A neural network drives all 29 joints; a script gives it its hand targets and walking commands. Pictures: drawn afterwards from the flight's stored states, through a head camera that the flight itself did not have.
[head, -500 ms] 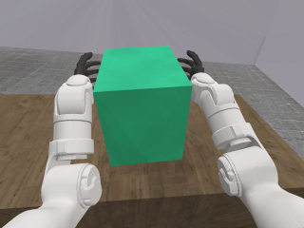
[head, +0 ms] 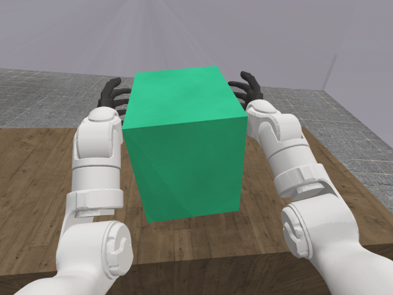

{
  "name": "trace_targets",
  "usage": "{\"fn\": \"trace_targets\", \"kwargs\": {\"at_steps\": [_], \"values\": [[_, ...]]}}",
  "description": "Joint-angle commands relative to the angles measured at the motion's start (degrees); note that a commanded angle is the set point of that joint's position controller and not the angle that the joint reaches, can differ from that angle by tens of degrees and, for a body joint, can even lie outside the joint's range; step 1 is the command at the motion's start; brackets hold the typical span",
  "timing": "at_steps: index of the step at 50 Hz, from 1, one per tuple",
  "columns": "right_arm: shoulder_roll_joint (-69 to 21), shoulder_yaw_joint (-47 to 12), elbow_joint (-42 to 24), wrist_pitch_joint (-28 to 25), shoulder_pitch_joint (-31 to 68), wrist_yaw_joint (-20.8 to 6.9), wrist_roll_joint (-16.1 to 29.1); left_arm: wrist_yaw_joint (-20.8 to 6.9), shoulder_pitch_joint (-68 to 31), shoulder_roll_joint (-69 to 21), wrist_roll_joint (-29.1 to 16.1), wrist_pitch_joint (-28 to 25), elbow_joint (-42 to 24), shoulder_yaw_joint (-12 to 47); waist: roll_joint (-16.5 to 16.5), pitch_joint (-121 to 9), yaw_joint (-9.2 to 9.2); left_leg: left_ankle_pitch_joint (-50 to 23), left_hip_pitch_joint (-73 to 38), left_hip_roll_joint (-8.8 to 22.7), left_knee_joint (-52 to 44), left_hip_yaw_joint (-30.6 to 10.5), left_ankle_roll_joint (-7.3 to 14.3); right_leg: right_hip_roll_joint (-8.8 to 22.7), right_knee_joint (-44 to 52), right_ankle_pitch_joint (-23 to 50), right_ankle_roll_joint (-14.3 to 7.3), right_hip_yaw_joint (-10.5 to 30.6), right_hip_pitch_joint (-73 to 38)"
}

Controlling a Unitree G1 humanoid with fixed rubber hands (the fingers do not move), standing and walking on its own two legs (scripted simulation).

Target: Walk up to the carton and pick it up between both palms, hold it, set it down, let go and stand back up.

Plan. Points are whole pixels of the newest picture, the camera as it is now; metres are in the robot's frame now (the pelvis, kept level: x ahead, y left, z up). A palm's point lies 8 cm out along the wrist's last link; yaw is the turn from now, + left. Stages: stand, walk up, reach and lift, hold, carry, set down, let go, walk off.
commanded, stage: hold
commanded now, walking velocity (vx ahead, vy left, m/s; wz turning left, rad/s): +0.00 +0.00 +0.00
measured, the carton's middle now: (184, 138) +0.38 +0.00 +0.21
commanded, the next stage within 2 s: none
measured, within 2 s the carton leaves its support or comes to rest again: neither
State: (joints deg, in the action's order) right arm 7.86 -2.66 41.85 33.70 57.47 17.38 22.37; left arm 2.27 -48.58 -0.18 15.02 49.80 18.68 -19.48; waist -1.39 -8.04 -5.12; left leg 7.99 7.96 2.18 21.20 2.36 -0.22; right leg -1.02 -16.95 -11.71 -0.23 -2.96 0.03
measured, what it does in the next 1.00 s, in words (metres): stands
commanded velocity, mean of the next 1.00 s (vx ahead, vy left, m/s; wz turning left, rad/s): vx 0.00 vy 0.00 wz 0.00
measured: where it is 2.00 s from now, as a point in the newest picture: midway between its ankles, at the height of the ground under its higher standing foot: outside the picture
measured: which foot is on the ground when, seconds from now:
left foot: down 0.00-1.00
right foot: down 0.00-1.00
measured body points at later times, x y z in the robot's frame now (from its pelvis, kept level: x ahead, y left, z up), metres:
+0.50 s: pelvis +0.00 +0.00 +0.00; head -0.09 +0.02 +0.44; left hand +0.38 +0.14 +0.27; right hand +0.38 -0.14 +0.28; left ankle +0.05 +0.12 -0.75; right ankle -0.02 -0.11 -0.75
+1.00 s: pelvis +0.01 +0.00 +0.00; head -0.08 +0.02 +0.44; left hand +0.38 +0.14 +0.27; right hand +0.38 -0.14 +0.28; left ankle +0.05 +0.12 -0.75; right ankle -0.02 -0.11 -0.75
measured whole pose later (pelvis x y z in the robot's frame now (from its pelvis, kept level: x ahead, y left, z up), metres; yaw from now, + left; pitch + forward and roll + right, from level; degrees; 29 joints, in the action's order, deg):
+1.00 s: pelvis +0.01 +0.00 +0.00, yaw +0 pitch -5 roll -1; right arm 8.3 -4.4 39.3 34.2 56.5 18.0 23.1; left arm 2.3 -48.1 -0.3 14.7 50.2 16.6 -19.7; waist -1.4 -7.7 -5.7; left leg 8.4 7.4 2.1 21.1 1.8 -0.4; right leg -1.1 -16.4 -12.0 -0.2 -3.2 -0.9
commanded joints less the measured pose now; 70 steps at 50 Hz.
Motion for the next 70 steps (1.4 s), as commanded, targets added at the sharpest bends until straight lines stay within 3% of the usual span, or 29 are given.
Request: {"fn": "trace_targets", "kwargs": {"at_steps": [1,5,11,17,19,24,28,30,32,33,36,39,44,45,49,53,54,57,58,60,61,63,64,67,69,70], "values": [[-41.1,-12.7,-15.8,-2.4,46.6,-6.9,7.5,-7.2,-46.7,-33.7,-9.4,-5.4,-5.1,22.8,2.5,-16.7,0.40,-8.1,-14.6,-3.6,-0.7,-2.3,-0.7,-3.3,3.6,6.9,4.8,2.0,7.7],[-42.5,-13.5,-17.6,-2.7,48.1,-6.8,8.7,-6.8,-50.6,-34.0,-11.5,-6.3,-8.6,24.5,3.4,-22.3,-0.24,-10.2,-15.8,-3.8,0.2,-2.6,-1.0,-3.4,2.7,9.4,5.1,1.9,6.6],[-41.5,-13.1,-16.2,-2.3,46.1,-6.3,7.9,-7.5,-45.3,-32.2,-9.4,-5.9,-3.5,21.2,1.3,-17.7,0.41,-8.5,-15.3,-4.2,-0.3,-2.5,-0.1,-2.9,3.6,10.4,5.7,2.3,6.9],[-40.1,-13.4,-16.9,-2.2,45.5,-5.7,8.7,-8.5,-44.9,-32.5,-8.8,-5.3,-5.2,21.8,3.0,-16.6,-0.38,-12.5,-16.8,-4.0,0.4,-2.4,-1.5,-3.1,3.3,13.4,5.5,1.8,5.9],[-40.9,-14.6,-21.2,-2.9,46.8,-5.4,9.4,-8.3,-45.9,-34.0,-10.2,-5.4,-8.0,24.0,3.1,-20.8,-0.79,-14.5,-17.9,-4.0,1.1,-2.6,-1.8,-3.6,2.7,15.3,5.5,1.6,4.9],[-39.9,-12.9,-18.0,-2.2,45.9,-6.4,8.9,-7.6,-47.8,-34.4,-10.4,-5.3,-8.9,24.7,5.1,-17.9,-0.74,-12.1,-16.8,-3.6,0.3,-2.8,-2.2,-3.8,3.2,9.3,4.4,1.6,7.7],[-41.4,-14.0,-20.3,-2.4,47.0,-6.6,8.9,-6.8,-49.0,-34.7,-11.8,-5.5,-10.8,25.7,3.5,-21.7,-1.11,-13.5,-18.2,-3.5,0.9,-3.1,-1.9,-4.3,2.7,11.3,4.7,1.3,6.5],[-40.1,-12.7,-17.6,-1.8,46.2,-6.5,7.9,-7.2,-46.6,-33.5,-10.1,-4.8,-6.0,23.7,2.5,-17.1,-0.56,-7.6,-15.7,-3.5,-0.6,-2.5,-1.1,-3.8,3.7,6.5,4.8,1.6,7.9],[-40.4,-11.9,-16.6,-2.3,47.0,-6.9,7.3,-7.4,-47.3,-34.1,-9.8,-4.9,-5.5,23.3,3.5,-17.0,0.09,-5.6,-13.6,-3.2,-1.4,-2.2,-1.0,-3.4,3.6,4.6,4.3,2.0,8.0],[-41.0,-12.4,-17.2,-2.4,47.7,-7.0,7.5,-7.4,-46.8,-33.6,-9.9,-5.0,-5.0,22.8,2.6,-17.9,0.36,-6.8,-14.1,-3.3,-1.1,-2.2,-0.6,-3.5,3.4,6.4,4.5,2.0,7.5],[-40.3,-14.0,-20.9,-2.8,47.9,-6.2,9.0,-7.1,-45.6,-34.4,-10.8,-5.2,-6.5,24.3,3.8,-21.8,-0.55,-13.4,-17.6,-3.8,1.5,-2.7,-1.6,-3.6,2.7,13.3,4.9,1.9,5.4],[-39.8,-13.7,-16.6,-2.0,45.1,-6.2,8.5,-7.9,-43.4,-31.9,-8.5,-4.8,-5.0,20.8,1.7,-16.1,0.83,-10.3,-16.0,-3.9,-0.3,-2.1,-0.8,-3.5,3.4,10.8,5.3,1.8,6.1],[-41.2,-14.7,-21.4,-2.4,45.3,-5.5,9.5,-8.0,-46.8,-33.6,-11.4,-5.3,-10.4,25.1,3.5,-21.5,-1.52,-16.5,-18.3,-4.3,1.9,-2.8,-1.9,-3.4,2.5,17.2,5.5,2.1,4.6],[-40.6,-14.9,-21.3,-2.2,45.2,-5.3,9.5,-8.0,-45.0,-32.9,-10.3,-5.0,-7.8,23.7,2.8,-19.0,-0.91,-15.2,-17.6,-4.6,1.7,-2.7,-1.5,-3.3,2.8,16.9,5.8,2.1,4.9],[-40.9,-15.7,-22.7,-1.8,44.7,-4.8,10.0,-8.3,-43.8,-33.1,-9.6,-4.6,-10.0,23.9,2.8,-19.7,-0.75,-16.5,-18.6,-4.3,1.6,-3.0,-1.8,-3.5,2.2,18.5,5.8,1.7,3.8],[-40.6,-15.9,-22.7,-2.1,45.3,-5.3,10.0,-8.4,-44.0,-33.6,-9.7,-4.2,-10.9,24.9,3.6,-18.6,-0.11,-16.5,-17.8,-4.2,1.3,-2.5,-2.0,-3.7,2.8,15.5,5.1,1.5,5.1],[-40.4,-15.5,-21.4,-1.8,44.7,-5.2,9.6,-8.4,-43.2,-32.9,-8.6,-3.9,-8.7,23.5,3.0,-16.7,0.01,-15.5,-18.1,-4.2,1.2,-2.4,-1.8,-3.6,3.1,15.0,5.3,1.5,5.3],[-41.1,-16.4,-25.1,-2.0,44.8,-4.9,10.2,-8.1,-43.8,-34.3,-10.3,-4.2,-12.7,26.2,3.1,-20.6,-1.35,-18.5,-19.6,-4.4,2.3,-2.8,-2.2,-3.7,2.2,19.4,5.6,1.6,4.0],[-41.3,-16.3,-25.0,-1.8,44.7,-4.8,10.2,-8.3,-43.6,-33.6,-10.3,-4.2,-11.7,25.3,1.9,-20.2,-1.14,-17.2,-19.4,-4.5,2.2,-2.9,-1.7,-3.4,2.5,19.1,6.1,1.7,3.9],[-40.3,-14.6,-20.6,-1.3,43.8,-5.3,8.8,-8.5,-43.8,-32.5,-8.9,-4.0,-9.7,23.4,1.3,-16.3,-0.44,-11.0,-17.2,-4.1,-0.3,-2.4,-1.1,-3.4,3.5,11.6,5.5,1.4,6.5],[-40.0,-14.2,-19.5,-1.4,43.9,-5.8,8.5,-8.5,-43.8,-32.8,-8.7,-3.8,-9.1,23.4,2.4,-15.4,-0.15,-9.5,-16.1,-3.8,-0.9,-2.2,-1.1,-3.5,3.6,9.0,5.0,1.5,7.0],[-40.6,-13.4,-19.0,-1.8,46.3,-6.3,7.6,-8.7,-44.9,-33.0,-8.8,-3.9,-7.0,23.4,2.7,-15.4,0.31,-8.0,-14.9,-3.6,-1.1,-2.2,-0.8,-3.3,3.9,7.1,4.6,1.7,7.4],[-41.9,-14.3,-20.4,-2.3,47.1,-6.5,8.1,-8.4,-46.1,-33.9,-9.7,-4.4,-9.2,24.3,3.1,-18.6,0.54,-9.6,-15.5,-3.7,-0.5,-2.2,-0.9,-3.4,3.2,8.7,4.7,1.6,6.3],[-41.5,-13.3,-20.3,-2.4,48.0,-6.6,7.9,-7.5,-48.7,-34.8,-11.3,-5.1,-9.1,25.7,3.5,-21.0,-0.62,-9.9,-16.3,-3.6,0.1,-2.7,-1.4,-3.8,3.1,8.3,4.4,1.5,6.9],[-40.1,-12.1,-15.9,-1.8,45.3,-6.7,7.2,-7.4,-46.8,-33.8,-9.9,-5.0,-6.0,24.1,4.0,-16.4,-0.80,-7.3,-15.6,-3.4,-0.7,-2.5,-1.3,-3.3,3.6,6.7,4.5,1.7,8.3],[-39.1,-8.3,-9.6,-1.6,47.8,-6.9,5.2,-7.9,-51.9,-30.7,-8.7,-4.8,-2.1,21.6,4.1,-10.1,0.75,-1.9,-11.1,-3.2,-2.5,-2.3,-1.3,-2.7,4.3,1.1,4.4,1.6,11.8]]}}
